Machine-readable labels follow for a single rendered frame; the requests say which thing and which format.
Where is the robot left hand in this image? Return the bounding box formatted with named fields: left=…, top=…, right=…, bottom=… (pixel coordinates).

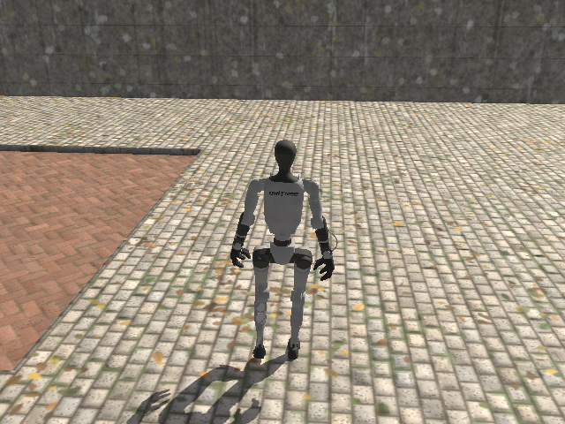
left=230, top=247, right=251, bottom=268

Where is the robot left upper arm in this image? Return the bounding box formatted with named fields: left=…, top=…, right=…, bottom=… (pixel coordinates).
left=241, top=178, right=266, bottom=226

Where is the robot right foot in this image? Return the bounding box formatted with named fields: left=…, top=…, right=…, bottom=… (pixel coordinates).
left=288, top=338, right=300, bottom=360

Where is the robot right forearm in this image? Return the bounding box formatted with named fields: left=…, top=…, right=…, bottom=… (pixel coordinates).
left=315, top=216, right=333, bottom=259

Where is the robot left foot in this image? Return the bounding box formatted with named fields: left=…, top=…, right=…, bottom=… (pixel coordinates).
left=253, top=344, right=266, bottom=359

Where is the robot right upper arm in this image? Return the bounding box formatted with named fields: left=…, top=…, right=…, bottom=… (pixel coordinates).
left=303, top=179, right=324, bottom=230

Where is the robot foot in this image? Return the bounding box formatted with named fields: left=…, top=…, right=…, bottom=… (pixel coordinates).
left=288, top=338, right=300, bottom=360
left=253, top=344, right=266, bottom=359

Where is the robot right hand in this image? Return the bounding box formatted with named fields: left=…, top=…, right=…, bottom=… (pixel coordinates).
left=313, top=256, right=335, bottom=281

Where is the robot left forearm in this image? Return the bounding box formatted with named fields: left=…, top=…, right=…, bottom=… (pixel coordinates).
left=232, top=212, right=250, bottom=250

